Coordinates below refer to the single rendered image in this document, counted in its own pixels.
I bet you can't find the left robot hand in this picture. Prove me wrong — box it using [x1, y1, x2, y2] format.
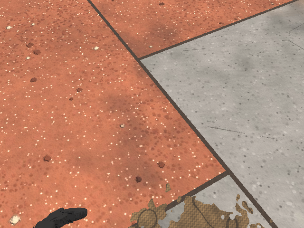
[33, 207, 87, 228]

